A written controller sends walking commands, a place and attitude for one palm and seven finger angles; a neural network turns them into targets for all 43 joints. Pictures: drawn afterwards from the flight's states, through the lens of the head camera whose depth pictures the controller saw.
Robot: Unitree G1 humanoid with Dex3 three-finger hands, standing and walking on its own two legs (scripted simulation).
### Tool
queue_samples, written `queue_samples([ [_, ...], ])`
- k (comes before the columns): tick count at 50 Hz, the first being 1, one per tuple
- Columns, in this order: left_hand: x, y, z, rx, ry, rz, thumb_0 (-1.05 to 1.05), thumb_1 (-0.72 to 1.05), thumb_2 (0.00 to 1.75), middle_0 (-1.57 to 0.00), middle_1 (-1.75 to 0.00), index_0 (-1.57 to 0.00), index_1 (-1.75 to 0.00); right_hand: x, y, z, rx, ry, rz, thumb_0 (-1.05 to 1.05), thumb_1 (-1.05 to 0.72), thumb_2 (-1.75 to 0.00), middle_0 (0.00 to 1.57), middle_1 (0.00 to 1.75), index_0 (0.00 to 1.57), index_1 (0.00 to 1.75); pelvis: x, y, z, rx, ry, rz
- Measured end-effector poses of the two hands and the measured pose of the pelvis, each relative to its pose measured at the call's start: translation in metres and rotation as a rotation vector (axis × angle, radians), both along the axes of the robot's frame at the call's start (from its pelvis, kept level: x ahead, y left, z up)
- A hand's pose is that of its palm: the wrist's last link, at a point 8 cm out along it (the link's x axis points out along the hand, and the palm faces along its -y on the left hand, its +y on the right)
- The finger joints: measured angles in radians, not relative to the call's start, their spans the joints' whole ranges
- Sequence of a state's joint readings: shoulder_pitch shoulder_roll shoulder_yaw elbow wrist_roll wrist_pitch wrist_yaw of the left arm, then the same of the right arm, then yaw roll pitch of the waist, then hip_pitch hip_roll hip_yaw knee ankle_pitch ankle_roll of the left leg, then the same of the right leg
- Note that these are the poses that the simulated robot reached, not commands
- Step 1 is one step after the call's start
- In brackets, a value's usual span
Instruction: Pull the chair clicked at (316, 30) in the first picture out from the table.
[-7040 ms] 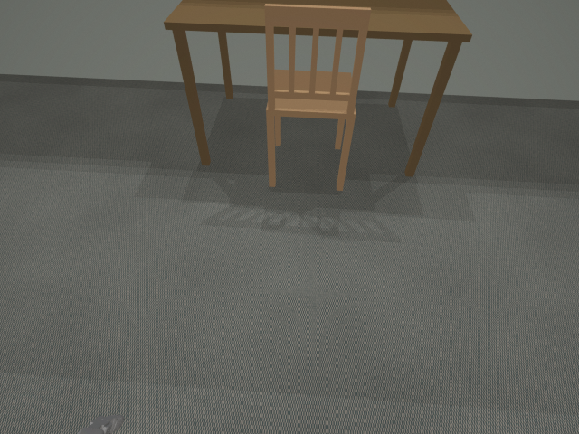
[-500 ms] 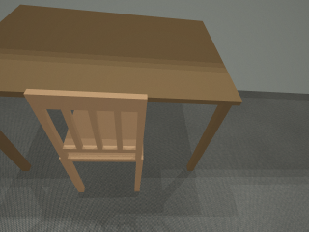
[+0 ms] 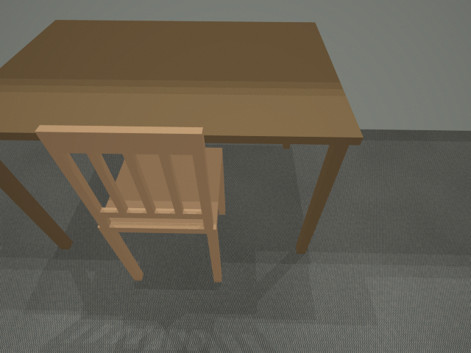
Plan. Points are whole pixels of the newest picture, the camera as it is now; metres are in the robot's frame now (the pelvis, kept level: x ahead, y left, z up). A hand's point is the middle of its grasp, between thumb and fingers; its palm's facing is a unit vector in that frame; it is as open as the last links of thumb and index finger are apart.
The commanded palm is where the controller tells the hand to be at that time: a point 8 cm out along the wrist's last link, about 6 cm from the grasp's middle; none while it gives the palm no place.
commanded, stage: come to a stop and stand still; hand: left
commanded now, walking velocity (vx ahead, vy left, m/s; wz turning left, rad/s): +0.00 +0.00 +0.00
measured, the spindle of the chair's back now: (141, 184) +0.54 +0.29 -0.11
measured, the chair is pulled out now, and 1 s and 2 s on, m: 0.00 0.00 0.00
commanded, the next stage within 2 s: look again from close up in 0.14 s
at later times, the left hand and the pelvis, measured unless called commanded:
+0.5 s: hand out of the picture -0.04 +0.19 -0.18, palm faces +0.02 -0.98 -0.17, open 7.4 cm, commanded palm none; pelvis -0.04 +0.03 +0.00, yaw -1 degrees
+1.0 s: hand out of the picture -0.11 +0.20 -0.18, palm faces +0.05 -0.99 -0.13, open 7.4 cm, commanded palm none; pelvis -0.06 +0.05 +0.00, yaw +0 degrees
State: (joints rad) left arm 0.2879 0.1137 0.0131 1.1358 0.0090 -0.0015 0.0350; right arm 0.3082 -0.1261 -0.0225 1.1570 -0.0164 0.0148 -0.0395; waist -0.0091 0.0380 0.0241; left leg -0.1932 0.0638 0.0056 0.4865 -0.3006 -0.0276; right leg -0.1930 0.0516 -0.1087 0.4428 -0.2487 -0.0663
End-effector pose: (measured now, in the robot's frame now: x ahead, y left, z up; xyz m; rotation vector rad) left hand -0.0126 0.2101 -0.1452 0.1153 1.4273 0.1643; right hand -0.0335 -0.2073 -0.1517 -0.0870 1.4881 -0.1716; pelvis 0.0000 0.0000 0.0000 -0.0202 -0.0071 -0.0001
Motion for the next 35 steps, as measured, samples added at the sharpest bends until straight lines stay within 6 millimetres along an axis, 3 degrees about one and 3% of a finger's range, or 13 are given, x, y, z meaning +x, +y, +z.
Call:
queue_samples([
  [5,-0.019,-0.013,-0.002,-0.042,0.039,0.019,0.02,0.92,0.90,-0.20,-0.29,-0.20,-0.30,0.015,-0.001,0.008,-0.017,-0.042,0.029,0.00,-0.91,-0.89,0.20,0.30,0.20,0.29,-0.002,-0.002,0.004,0.019,-0.016,-0.014],
  [11,-0.028,-0.017,0.000,-0.054,0.044,0.013,0.01,0.91,0.90,-0.20,-0.29,-0.20,-0.30,0.021,-0.005,0.009,-0.028,-0.074,0.037,0.01,-0.93,-0.89,0.20,0.30,0.20,0.29,-0.006,0.001,0.006,0.023,-0.031,-0.017],
  [19,-0.036,0.006,-0.004,-0.014,-0.012,-0.023,0.01,0.90,0.90,-0.20,-0.29,-0.21,-0.30,0.020,-0.002,0.007,-0.054,-0.172,0.037,0.01,-0.93,-0.89,0.20,0.30,0.20,0.29,-0.027,0.017,-0.002,-0.005,-0.042,-0.008],
  [29,-0.033,0.049,-0.004,0.006,-0.101,-0.040,0.01,0.90,0.90,-0.20,-0.29,-0.20,-0.30,-0.016,0.033,0.008,-0.027,-0.176,0.048,0.01,-0.93,-0.89,0.20,0.30,0.20,0.29,-0.046,0.042,-0.002,0.015,-0.045,-0.010],
  [35,-0.048,0.061,-0.003,0.012,-0.087,-0.033,0.01,0.91,0.90,-0.20,-0.29,-0.20,-0.30,-0.041,0.049,0.006,-0.005,-0.122,0.045,0.01,-0.92,-0.89,0.20,0.30,0.20,0.29,-0.054,0.050,-0.002,0.017,-0.036,-0.004],
])
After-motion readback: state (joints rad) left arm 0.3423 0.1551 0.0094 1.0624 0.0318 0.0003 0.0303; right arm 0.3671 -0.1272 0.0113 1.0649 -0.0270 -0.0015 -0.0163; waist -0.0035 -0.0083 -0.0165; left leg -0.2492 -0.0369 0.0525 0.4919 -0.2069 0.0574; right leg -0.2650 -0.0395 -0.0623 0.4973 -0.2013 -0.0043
